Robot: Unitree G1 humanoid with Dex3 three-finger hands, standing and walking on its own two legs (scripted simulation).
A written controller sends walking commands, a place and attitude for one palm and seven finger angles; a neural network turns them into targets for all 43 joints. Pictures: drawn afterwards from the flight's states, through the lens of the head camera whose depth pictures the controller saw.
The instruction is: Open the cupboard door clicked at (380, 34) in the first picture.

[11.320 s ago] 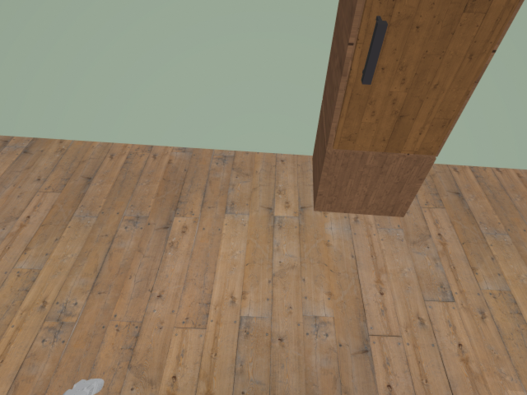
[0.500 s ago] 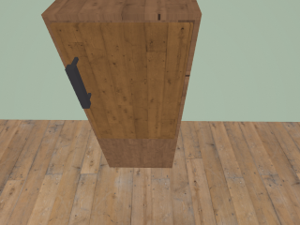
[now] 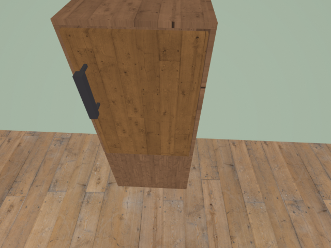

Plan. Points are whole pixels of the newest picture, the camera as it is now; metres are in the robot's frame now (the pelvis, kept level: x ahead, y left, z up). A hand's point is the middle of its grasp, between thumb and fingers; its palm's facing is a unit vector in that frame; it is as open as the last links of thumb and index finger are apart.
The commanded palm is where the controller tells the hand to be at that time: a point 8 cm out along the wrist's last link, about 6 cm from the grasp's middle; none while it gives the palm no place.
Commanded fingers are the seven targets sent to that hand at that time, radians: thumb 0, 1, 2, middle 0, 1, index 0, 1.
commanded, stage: come to a stop and stand still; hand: left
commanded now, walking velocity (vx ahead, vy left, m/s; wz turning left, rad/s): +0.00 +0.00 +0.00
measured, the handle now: (89, 92) +0.55 +0.29 +0.06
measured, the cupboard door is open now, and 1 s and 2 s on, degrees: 0 0 0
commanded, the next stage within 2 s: look again from close up in 0.18 s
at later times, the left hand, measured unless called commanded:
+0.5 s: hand out of the picture +0.02 +0.22 -0.17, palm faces +0.06 -0.97 -0.25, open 7.3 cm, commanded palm none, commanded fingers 0.00 0.90 0.90 -0.20 -0.30 -0.20 -0.30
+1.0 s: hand out of the picture +0.07 +0.28 -0.13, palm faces +0.21 -0.95 -0.21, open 7.4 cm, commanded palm +0.08 +0.32 -0.07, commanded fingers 0.00 0.78 0.85 -0.21 -0.38 -0.21 -0.38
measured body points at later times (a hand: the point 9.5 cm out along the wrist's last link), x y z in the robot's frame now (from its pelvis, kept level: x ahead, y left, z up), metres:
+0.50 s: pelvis +0.00 +0.02 -0.01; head -0.01 +0.01 +0.44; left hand +0.02 +0.27 -0.15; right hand +0.01 -0.23 -0.16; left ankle -0.04 +0.14 -0.74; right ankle +0.01 -0.07 -0.74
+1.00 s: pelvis -0.03 +0.07 +0.00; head -0.03 +0.07 +0.45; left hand +0.06 +0.33 -0.11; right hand +0.05 -0.17 -0.14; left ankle -0.04 +0.14 -0.74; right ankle +0.01 -0.07 -0.74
